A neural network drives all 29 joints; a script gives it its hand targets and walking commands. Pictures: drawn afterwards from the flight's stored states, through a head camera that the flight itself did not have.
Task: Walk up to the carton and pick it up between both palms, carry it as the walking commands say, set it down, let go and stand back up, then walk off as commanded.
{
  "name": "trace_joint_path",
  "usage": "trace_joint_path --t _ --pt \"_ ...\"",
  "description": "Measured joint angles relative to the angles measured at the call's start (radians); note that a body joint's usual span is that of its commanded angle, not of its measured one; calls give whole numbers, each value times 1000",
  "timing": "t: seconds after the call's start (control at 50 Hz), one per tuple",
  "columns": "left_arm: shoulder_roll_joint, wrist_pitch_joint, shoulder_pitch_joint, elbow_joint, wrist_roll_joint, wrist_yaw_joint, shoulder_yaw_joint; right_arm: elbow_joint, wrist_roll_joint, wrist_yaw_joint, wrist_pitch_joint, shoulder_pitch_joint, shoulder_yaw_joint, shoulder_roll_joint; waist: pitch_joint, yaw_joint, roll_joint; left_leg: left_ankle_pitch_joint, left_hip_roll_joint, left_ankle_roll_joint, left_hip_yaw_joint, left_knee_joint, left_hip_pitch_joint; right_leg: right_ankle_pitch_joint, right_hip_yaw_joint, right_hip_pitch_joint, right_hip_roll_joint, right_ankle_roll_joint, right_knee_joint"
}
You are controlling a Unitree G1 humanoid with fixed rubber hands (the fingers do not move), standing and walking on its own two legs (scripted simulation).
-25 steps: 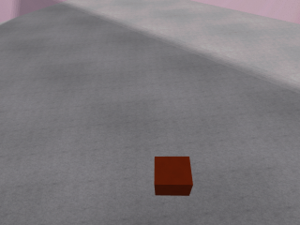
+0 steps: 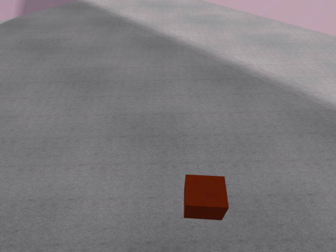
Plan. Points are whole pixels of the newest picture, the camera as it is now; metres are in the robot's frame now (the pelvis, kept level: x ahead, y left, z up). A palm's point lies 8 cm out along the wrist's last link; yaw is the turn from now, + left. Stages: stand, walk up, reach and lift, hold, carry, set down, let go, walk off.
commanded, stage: walk off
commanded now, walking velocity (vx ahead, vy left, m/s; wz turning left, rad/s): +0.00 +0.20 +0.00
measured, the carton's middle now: (203, 197) +0.52 -0.19 -0.66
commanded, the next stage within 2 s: stand in 0.60 s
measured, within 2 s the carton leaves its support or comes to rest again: neither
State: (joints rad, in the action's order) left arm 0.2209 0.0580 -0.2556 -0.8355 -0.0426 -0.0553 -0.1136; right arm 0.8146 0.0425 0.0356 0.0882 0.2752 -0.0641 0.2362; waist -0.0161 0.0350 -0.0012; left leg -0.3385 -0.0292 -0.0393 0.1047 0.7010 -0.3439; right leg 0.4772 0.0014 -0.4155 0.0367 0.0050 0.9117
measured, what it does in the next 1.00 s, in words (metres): steps on the spot: right foot, then left foot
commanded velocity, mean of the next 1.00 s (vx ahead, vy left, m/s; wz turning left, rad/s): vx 0.00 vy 0.12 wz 0.00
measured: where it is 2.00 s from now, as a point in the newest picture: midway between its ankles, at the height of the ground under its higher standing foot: outside the picture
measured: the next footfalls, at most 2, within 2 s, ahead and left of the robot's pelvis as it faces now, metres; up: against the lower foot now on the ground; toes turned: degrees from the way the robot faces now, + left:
right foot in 0.36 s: +0.05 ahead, -0.09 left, +0.00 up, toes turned -4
left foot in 0.74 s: +0.05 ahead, +0.16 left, +0.00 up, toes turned +6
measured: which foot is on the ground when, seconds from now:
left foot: down 0.00-0.36, up 0.38-0.72, down 0.74-1.00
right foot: up 0.00-0.34, down 0.36-0.74, up 0.76-1.00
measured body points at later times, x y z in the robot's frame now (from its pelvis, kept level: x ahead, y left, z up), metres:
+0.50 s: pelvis +0.00 +0.01 +0.00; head +0.01 -0.01 +0.45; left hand +0.07 +0.28 -0.11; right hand +0.07 -0.24 -0.14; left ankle -0.02 +0.11 -0.67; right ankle +0.01 -0.09 -0.72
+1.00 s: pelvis +0.01 +0.09 +0.01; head +0.02 +0.12 +0.46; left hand +0.08 +0.34 -0.13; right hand +0.07 -0.17 -0.10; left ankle +0.01 +0.15 -0.72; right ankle -0.06 -0.07 -0.66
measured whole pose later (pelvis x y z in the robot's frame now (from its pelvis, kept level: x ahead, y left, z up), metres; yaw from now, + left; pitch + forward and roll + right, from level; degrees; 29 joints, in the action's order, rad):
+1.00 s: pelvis +0.01 +0.09 +0.01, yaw +0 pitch +2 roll -3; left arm 0.20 0.05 -0.27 -0.84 -0.04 -0.02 -0.11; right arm 0.83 0.04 -0.04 0.01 0.28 -0.06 0.17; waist 0.02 0.03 0.02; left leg -0.31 -0.02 -0.06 0.11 0.59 -0.32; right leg 0.44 0.02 -0.37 0.03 0.01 0.94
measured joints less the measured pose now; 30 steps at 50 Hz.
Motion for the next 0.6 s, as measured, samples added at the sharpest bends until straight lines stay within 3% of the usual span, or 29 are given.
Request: trace_joint_path --t 0.08,0.16,0.3,0.36,0.42,0.48,0.6 --pt "1 1 0 0 0 4 0 0 0 -29 -6 5 0 -12 3 -1 2 13 4 -20 1 -37 6 1 -1 -31 -37 0 245" --pt "1 1 -1 1 0 5 0 -3 0 -45 -23 5 0 -21 4 -1 9 21 6 -31 19 -56 6 2 -2 -31 -39 0 296" --pt "-6 1 -1 1 0 6 0 -2 0 -49 -25 5 1 -25 4 -2 5 21 14 -35 55 -57 6 11 17 -4 -39 0 4" --pt "-13 -5 -4 2 0 6 0 -1 0 -46 -24 6 1 -27 10 -3 6 14 38 -31 58 -45 1 -92 26 60 -28 -1 -212" --pt "-24 -8 -15 0 0 3 0 -6 0 -35 -22 -7 1 -21 0 -9 -9 -74 43 -16 34 109 -38 -133 35 64 -18 -30 -199" --pt "-25 -11 -18 0 0 3 0 -29 0 -15 -22 -9 1 -12 0 -9 -20 -78 42 -8 11 274 -90 -133 35 63 -2 -33 -213" --pt "-25 -27 -18 0 0 3 0 -37 0 -5 -11 -11 1 -1 -1 -8 -36 -102 27 6 -6 355 -97 -145 38 63 29 -30 -235"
